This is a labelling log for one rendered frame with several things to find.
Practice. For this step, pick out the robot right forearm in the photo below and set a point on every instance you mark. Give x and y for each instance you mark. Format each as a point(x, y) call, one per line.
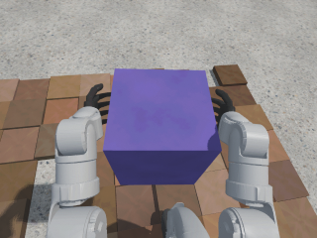
point(248, 155)

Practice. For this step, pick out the robot right thigh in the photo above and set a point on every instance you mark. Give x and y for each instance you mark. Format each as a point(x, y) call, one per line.
point(182, 222)

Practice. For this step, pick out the robot left hand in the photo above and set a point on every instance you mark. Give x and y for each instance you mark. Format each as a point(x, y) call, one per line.
point(92, 100)

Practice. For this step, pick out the right robot upper arm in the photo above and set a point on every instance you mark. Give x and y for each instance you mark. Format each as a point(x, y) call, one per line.
point(240, 222)

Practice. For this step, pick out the robot left forearm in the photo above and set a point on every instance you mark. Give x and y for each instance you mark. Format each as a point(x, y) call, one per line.
point(75, 154)

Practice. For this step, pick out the left robot upper arm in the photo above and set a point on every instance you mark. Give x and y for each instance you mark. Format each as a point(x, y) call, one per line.
point(78, 222)

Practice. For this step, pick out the robot right shin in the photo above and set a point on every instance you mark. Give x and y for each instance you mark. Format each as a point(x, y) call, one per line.
point(168, 235)

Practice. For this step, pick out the carton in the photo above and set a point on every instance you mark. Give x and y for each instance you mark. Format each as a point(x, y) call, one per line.
point(161, 127)

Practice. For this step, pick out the robot right hand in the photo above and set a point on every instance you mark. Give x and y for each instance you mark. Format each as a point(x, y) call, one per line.
point(225, 106)

